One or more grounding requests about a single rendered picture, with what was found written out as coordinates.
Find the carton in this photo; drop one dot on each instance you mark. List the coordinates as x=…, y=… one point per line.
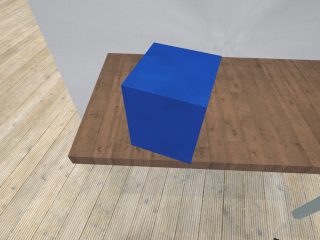
x=166, y=96

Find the table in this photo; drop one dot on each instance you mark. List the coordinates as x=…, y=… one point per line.
x=263, y=115

